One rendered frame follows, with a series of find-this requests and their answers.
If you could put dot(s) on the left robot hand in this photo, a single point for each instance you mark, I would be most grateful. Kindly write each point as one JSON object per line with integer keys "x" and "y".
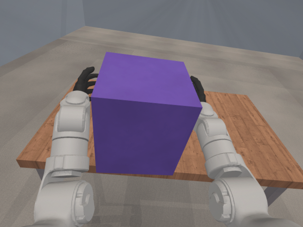
{"x": 83, "y": 81}

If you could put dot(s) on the right robot hand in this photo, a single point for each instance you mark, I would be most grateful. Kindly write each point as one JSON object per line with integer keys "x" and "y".
{"x": 199, "y": 89}

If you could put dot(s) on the robot right upper arm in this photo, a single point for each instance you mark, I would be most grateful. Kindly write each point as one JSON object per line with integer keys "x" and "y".
{"x": 240, "y": 202}

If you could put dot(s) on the robot left upper arm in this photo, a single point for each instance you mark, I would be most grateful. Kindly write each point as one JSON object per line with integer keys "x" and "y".
{"x": 64, "y": 204}

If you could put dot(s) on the table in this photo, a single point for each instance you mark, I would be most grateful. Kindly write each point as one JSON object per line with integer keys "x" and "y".
{"x": 261, "y": 149}

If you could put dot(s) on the carton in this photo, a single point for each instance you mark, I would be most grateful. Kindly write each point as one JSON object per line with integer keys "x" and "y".
{"x": 143, "y": 112}

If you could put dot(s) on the robot right forearm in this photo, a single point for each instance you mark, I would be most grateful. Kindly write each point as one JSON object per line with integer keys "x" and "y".
{"x": 220, "y": 155}

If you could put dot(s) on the robot left forearm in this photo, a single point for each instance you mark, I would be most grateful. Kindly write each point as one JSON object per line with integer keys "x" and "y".
{"x": 69, "y": 141}

